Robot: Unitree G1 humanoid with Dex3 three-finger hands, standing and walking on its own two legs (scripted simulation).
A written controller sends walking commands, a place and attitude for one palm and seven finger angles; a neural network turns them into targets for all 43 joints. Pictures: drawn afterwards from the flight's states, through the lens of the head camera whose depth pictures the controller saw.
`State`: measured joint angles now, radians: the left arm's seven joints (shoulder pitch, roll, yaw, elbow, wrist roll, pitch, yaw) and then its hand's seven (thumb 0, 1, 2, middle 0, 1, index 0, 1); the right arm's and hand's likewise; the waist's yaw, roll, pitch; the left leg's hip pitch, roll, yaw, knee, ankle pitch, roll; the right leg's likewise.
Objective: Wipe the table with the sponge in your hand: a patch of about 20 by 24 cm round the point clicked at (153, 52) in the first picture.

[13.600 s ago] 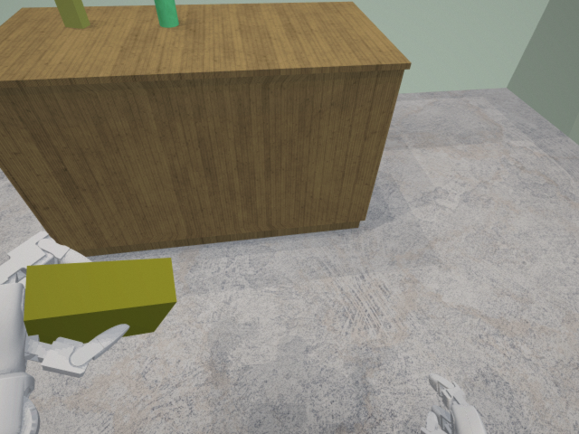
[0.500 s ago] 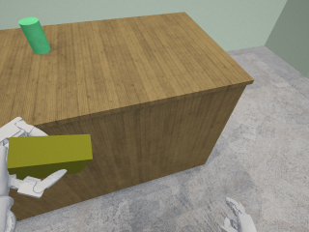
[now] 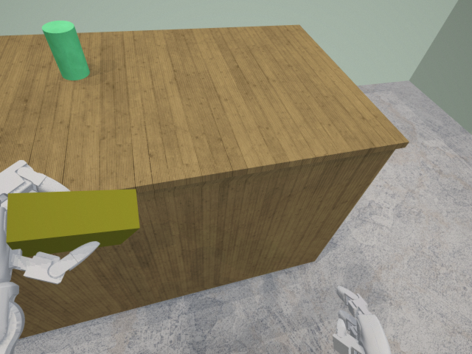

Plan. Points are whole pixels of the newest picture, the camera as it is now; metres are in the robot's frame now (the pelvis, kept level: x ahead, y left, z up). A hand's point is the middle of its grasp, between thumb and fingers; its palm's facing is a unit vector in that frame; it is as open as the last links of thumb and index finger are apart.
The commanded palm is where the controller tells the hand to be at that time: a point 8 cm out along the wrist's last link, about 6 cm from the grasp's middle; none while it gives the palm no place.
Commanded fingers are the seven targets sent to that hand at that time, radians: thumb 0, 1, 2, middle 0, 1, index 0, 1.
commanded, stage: shuffle to correct the standing spot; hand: left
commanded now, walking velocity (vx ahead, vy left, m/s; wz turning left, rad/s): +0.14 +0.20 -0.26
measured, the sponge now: (94, 222) +0.24 +0.22 +0.14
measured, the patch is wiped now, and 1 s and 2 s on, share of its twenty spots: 0.00 0.00 0.00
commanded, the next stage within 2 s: come to a stop and stand still in 1.48 s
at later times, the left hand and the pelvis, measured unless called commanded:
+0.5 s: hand (54, 195) +0.26 +0.28 +0.15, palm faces +0.37 -0.84 -0.39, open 9.5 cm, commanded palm +0.20 +0.31 +0.18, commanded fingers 0.00 0.10 1.30 -1.20 -1.60 -1.20 -1.60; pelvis +0.04 +0.04 -0.02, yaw -1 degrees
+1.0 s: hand (33, 195) +0.25 +0.30 +0.16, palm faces +0.36 -0.83 -0.43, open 9.5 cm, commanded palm +0.20 +0.34 +0.18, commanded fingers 0.00 0.10 1.30 -1.20 -1.60 -1.20 -1.60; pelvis +0.03 +0.06 -0.02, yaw -2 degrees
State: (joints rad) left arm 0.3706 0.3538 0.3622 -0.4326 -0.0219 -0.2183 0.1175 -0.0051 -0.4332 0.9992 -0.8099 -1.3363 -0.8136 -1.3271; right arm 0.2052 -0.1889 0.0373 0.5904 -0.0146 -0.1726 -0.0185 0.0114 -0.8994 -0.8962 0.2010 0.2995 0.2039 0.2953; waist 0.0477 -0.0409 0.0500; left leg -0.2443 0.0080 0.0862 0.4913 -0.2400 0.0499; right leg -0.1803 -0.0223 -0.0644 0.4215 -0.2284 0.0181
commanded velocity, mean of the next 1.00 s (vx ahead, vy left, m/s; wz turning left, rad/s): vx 0.11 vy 0.18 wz -0.05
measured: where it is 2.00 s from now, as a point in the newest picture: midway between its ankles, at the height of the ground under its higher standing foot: outside the picture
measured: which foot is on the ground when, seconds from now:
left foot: down 0.00-0.92, up 0.94-1.00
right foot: down 0.00-0.66, up 0.68-0.90, down 0.92-1.00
